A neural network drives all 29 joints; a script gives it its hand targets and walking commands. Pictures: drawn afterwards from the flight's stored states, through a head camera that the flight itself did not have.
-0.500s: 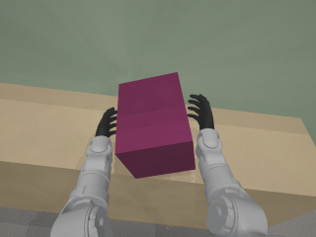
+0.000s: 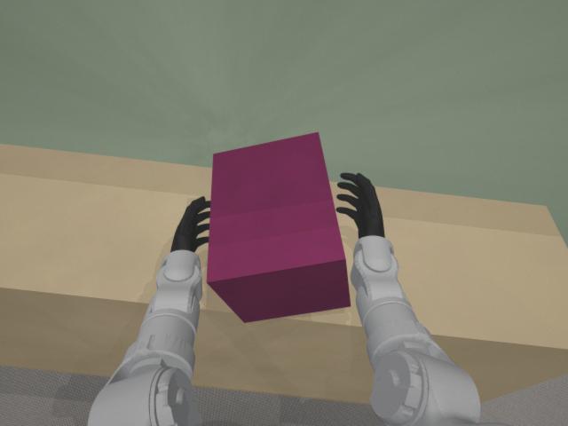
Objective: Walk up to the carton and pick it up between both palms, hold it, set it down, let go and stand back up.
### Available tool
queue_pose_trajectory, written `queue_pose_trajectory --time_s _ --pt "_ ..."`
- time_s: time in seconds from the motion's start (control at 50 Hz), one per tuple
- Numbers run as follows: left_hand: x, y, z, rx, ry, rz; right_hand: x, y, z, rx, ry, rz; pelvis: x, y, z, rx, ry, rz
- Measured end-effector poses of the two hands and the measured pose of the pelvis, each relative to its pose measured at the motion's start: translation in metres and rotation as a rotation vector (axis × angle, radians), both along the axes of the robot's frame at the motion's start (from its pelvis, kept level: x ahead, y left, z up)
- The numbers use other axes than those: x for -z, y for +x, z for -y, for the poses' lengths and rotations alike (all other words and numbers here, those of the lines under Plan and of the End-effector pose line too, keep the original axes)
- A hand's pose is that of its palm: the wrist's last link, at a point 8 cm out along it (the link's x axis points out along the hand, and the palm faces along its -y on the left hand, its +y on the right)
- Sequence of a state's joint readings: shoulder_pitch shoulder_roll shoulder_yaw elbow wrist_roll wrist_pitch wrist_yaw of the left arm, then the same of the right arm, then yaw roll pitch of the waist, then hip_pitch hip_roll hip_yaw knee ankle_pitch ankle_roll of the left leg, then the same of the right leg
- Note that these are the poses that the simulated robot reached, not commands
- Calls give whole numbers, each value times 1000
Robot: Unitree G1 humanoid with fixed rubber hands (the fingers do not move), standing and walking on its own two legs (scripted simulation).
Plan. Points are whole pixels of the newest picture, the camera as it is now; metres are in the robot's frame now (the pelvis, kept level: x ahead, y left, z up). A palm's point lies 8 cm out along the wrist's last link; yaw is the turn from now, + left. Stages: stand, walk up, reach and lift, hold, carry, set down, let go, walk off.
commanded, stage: set down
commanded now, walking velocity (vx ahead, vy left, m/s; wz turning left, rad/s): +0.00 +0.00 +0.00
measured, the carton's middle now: (280, 228) +0.43 +0.01 -0.01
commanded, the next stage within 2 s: none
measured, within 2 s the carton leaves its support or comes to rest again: rests again in 1.38 s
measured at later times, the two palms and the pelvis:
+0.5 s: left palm (193, 247) +0.38 +0.14 +0.01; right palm (373, 233) +0.38 -0.13 +0.05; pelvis +0.00 +0.00 +0.00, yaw -1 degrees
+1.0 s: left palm (199, 246) +0.38 +0.14 +0.01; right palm (377, 245) +0.38 -0.14 +0.03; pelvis +0.00 +0.00 +0.00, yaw -1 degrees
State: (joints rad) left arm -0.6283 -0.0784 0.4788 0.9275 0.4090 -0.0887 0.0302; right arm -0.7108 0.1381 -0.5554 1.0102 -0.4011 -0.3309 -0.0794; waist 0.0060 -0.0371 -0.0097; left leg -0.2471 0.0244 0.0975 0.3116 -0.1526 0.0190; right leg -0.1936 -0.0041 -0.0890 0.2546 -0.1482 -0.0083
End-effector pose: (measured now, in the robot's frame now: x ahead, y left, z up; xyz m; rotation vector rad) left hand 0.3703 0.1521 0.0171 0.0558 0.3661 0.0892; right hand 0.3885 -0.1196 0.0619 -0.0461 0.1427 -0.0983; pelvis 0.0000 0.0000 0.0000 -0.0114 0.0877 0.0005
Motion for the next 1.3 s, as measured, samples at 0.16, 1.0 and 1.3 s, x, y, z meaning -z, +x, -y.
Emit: queue_pose_trajectory --time_s 0.16,1.0,1.3 --pt "0 0 0 -3 -7 3 0 -1 0 4 1 -4 0 -2 -1 5 1 -3" --pt "6 8 17 12 -23 74 27 -13 19 72 -24 -52 1 -3 1 24 1 -33" --pt "8 9 19 17 -15 105 44 -19 23 75 -28 -78 3 -4 0 40 -1 -71"
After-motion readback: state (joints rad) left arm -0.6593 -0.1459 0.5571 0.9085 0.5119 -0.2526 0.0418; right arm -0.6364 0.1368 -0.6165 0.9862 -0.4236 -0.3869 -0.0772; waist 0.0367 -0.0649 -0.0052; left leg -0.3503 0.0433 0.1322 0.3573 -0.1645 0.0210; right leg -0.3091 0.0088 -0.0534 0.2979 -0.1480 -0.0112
